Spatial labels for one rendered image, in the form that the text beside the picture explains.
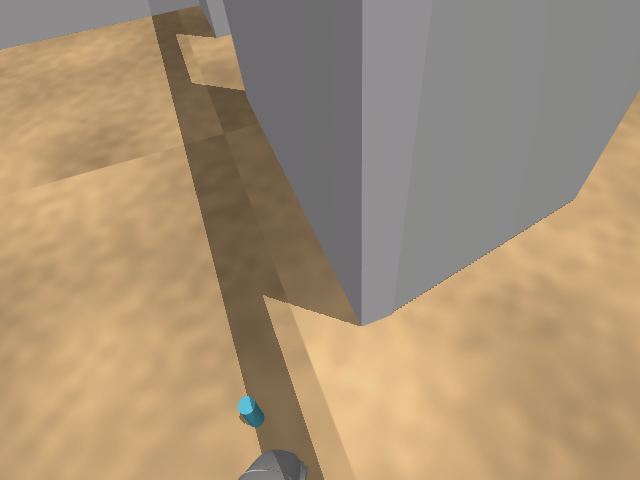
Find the can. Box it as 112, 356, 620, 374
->
238, 396, 265, 427

